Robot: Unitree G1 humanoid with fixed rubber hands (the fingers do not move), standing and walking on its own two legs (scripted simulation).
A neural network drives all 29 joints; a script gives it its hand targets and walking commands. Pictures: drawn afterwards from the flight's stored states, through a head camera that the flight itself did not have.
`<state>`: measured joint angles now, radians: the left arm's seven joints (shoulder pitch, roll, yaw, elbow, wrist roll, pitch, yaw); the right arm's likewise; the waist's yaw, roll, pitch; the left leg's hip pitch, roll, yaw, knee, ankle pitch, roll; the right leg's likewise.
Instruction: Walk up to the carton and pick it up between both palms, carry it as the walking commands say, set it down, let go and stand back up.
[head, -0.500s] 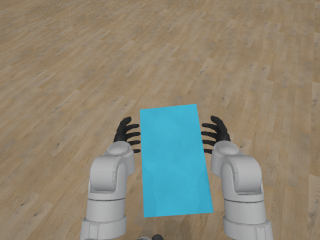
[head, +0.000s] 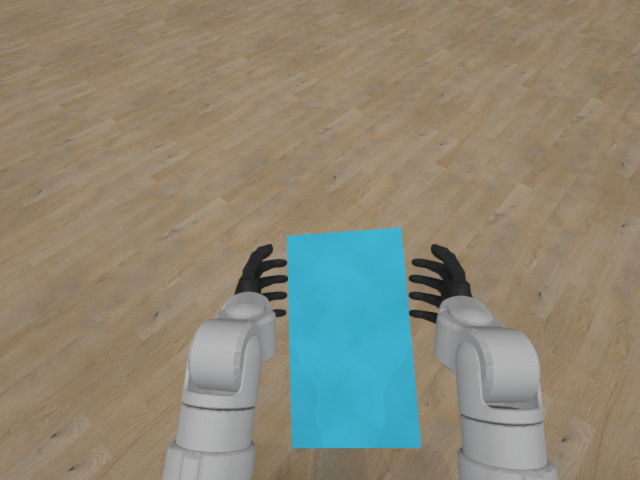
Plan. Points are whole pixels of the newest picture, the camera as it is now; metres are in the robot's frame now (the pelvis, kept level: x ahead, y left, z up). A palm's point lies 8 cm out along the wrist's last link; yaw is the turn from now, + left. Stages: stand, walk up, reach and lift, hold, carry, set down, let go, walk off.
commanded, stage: carry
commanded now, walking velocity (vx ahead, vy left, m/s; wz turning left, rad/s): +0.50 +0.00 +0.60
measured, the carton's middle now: (353, 332) +0.32 -0.02 -0.03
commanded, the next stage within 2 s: none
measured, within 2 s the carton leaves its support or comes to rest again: neither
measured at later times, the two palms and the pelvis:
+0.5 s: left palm (203, 158) +0.58 +0.21 +0.08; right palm (339, 145) +0.61 -0.01 +0.08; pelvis +0.29 +0.05 +0.00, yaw +11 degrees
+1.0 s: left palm (176, 96) +0.81 +0.31 +0.06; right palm (286, 83) +0.85 +0.09 +0.06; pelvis +0.54 +0.15 -0.02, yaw +10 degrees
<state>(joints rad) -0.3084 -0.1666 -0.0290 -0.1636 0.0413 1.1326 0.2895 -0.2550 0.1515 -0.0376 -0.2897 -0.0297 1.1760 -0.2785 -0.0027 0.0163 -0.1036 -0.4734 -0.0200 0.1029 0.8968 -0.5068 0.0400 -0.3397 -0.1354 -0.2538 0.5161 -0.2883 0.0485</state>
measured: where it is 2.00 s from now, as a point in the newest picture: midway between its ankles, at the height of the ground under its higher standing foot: (237, 252)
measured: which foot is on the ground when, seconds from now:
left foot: up 0.00-0.08, down 0.10-0.40, up 0.42-0.56, down 0.58-0.84, up 0.86-0.96, down 0.98-1.00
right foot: down 0.00-0.16, up 0.18-0.36, down 0.38-0.60, up 0.62-0.78, down 0.80-1.00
